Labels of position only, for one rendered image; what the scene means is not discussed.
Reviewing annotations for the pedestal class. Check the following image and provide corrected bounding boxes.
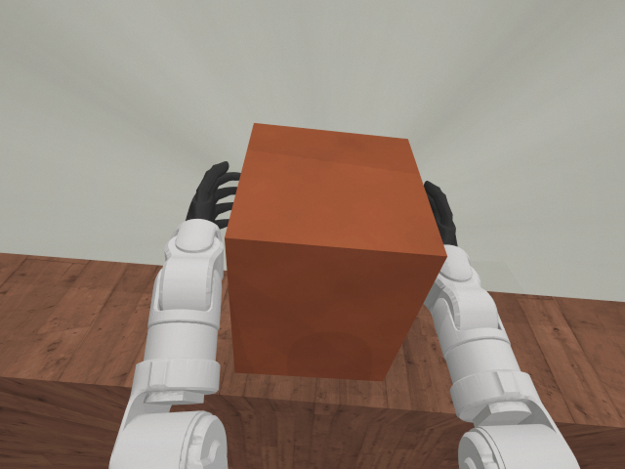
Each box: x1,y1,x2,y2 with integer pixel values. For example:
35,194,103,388
0,253,625,469

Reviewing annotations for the robot right forearm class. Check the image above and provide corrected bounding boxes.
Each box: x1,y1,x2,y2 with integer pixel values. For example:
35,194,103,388
423,244,580,469

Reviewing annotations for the carton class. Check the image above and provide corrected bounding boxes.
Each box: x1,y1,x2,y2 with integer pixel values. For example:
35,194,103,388
225,123,447,381

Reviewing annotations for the right robot hand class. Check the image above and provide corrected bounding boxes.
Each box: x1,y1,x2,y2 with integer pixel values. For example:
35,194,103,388
424,181,458,247

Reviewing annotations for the left robot hand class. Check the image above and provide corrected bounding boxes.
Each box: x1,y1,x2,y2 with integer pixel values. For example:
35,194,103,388
186,161,241,229

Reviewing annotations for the robot left forearm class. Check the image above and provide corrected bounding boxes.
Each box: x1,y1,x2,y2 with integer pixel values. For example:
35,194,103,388
108,219,224,469

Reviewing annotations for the right robot upper arm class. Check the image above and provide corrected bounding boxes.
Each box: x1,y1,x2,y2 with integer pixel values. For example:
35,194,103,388
458,424,578,469

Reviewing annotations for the left robot upper arm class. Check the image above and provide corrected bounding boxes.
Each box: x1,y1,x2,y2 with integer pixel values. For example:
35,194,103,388
110,410,229,469

